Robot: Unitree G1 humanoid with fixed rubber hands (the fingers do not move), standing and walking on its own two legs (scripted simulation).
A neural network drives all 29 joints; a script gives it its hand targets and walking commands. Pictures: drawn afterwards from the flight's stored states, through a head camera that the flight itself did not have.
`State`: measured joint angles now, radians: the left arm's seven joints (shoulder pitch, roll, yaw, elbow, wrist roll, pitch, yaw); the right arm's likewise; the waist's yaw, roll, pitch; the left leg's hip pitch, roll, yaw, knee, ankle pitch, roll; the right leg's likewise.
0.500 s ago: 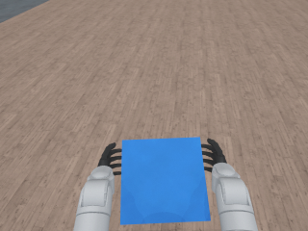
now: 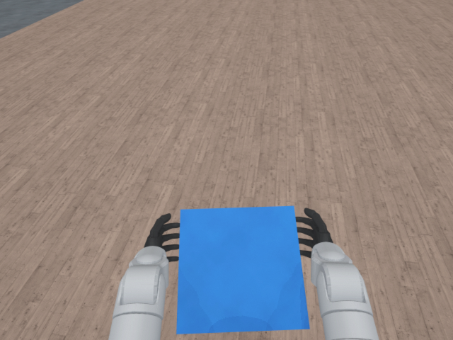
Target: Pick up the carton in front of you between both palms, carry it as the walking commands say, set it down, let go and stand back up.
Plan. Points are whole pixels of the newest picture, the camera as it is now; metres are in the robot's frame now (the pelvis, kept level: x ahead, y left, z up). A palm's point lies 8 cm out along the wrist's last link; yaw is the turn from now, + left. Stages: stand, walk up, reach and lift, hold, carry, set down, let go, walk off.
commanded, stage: carry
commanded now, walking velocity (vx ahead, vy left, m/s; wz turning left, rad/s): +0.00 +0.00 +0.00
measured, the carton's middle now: (237, 268) +0.31 +0.00 -0.08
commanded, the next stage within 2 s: hold in 0.02 s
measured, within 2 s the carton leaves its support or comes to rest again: neither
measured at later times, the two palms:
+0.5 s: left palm (138, 270) +0.24 +0.17 +0.04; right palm (308, 243) +0.29 -0.13 +0.04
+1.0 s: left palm (158, 264) +0.30 +0.16 -0.05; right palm (297, 244) +0.35 -0.13 -0.04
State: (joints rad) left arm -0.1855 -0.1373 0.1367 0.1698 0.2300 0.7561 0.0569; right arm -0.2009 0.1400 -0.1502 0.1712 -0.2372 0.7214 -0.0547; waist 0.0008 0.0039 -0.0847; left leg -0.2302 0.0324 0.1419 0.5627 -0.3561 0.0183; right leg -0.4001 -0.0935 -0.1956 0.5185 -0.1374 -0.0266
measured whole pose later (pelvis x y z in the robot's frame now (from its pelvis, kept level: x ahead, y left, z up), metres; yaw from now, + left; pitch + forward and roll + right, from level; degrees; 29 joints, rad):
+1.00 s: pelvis -0.02 -0.05 -0.02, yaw +10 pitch +8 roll +0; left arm -0.56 -0.14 0.49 0.69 0.47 0.35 -0.04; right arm -0.54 0.25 -0.50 0.56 -0.44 0.37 -0.09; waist -0.03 0.04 0.03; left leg -0.55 -0.04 -0.14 0.77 -0.37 -0.02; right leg -0.64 0.06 0.03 0.70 -0.21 -0.03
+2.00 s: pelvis -0.08 -0.02 -0.27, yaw +12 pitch +47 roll +1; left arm -1.16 0.14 0.16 0.96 0.11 0.21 0.13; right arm -0.88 0.15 -0.52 0.52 -0.14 0.20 -0.23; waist -0.13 0.05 -0.08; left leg -1.99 -0.17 -0.06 1.77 -0.60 -0.03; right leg -2.09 0.09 0.11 1.66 -0.39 0.09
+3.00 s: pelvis -0.09 -0.01 -0.36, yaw +8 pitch +47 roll -6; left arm -1.58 0.24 0.15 1.22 0.25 0.20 0.03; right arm -1.22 0.03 -0.77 0.74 -0.22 0.19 -0.04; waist -0.19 0.02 0.13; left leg -2.29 -0.17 -0.05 2.12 -0.64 0.02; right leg -2.33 0.06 0.05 1.95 -0.44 0.13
